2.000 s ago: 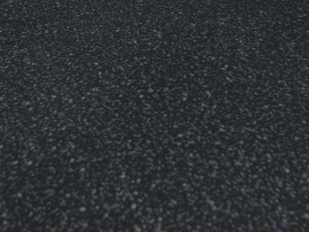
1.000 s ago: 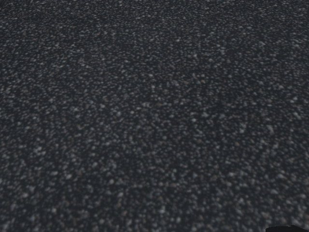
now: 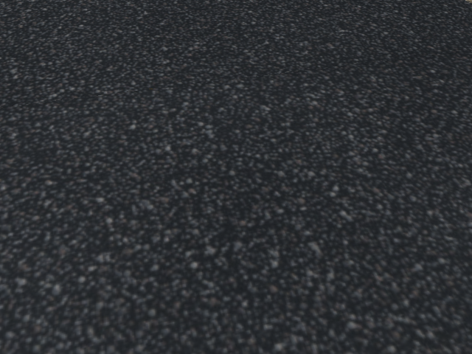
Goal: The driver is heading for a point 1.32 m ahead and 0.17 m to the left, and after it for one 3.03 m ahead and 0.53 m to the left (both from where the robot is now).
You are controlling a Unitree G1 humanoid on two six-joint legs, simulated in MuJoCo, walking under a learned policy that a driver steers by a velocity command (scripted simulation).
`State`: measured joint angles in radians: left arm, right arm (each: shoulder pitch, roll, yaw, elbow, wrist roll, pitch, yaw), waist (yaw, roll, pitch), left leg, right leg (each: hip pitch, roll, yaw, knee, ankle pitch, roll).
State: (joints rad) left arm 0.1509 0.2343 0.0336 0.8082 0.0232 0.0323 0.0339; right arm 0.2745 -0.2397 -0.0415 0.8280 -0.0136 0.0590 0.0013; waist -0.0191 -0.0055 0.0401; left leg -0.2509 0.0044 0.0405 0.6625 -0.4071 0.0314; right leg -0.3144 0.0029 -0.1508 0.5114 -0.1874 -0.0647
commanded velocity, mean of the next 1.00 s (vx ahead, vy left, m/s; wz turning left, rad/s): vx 0.25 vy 0.00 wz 0.31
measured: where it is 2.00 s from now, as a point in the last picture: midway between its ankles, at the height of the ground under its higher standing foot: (188, 280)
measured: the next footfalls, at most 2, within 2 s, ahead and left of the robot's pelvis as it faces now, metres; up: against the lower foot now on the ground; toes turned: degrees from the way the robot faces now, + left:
left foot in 0.02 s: +0.02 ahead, +0.09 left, +0.00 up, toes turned +2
right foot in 0.48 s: +0.08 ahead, -0.09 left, +0.00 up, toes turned +21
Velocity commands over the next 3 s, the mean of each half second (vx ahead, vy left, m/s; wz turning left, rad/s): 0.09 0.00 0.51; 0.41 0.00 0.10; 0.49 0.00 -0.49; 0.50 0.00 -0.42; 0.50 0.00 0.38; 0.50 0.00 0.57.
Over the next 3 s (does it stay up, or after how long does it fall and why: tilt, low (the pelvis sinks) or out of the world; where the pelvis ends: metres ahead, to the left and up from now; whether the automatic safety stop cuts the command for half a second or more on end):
stays up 1.26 0.14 0.00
